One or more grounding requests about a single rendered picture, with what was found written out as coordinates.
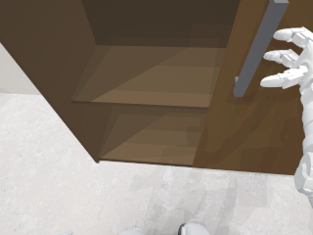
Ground right robot thigh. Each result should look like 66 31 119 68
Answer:
181 223 209 235

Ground robot right forearm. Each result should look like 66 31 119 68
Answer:
299 74 313 155

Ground right robot upper arm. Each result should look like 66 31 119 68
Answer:
294 152 313 209

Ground robot right hand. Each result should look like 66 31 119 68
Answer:
260 26 313 89

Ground robot right shin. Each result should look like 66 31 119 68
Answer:
186 219 199 225

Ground handle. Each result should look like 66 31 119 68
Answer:
233 0 290 97

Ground wardrobe door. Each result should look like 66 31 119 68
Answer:
193 0 313 176

